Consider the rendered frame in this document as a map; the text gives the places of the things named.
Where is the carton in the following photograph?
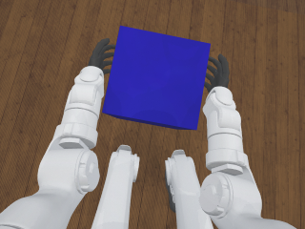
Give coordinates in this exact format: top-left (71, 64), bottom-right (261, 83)
top-left (102, 26), bottom-right (211, 131)

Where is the right robot thigh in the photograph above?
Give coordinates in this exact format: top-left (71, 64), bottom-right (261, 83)
top-left (165, 154), bottom-right (214, 229)

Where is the right robot upper arm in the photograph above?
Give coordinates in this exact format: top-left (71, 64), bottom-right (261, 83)
top-left (198, 172), bottom-right (296, 229)

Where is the robot right forearm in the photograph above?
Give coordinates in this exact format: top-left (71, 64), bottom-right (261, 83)
top-left (202, 86), bottom-right (257, 188)

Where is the robot left forearm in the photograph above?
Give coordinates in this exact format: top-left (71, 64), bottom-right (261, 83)
top-left (37, 66), bottom-right (104, 185)

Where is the robot right hand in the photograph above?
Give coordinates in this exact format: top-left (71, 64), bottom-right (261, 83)
top-left (204, 53), bottom-right (230, 93)

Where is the robot left hand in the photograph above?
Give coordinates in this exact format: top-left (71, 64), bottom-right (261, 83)
top-left (88, 38), bottom-right (116, 75)

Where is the left robot upper arm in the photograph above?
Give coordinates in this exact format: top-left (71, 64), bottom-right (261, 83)
top-left (0, 148), bottom-right (100, 229)

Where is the robot right shin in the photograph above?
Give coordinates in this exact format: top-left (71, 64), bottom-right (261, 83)
top-left (170, 150), bottom-right (195, 203)

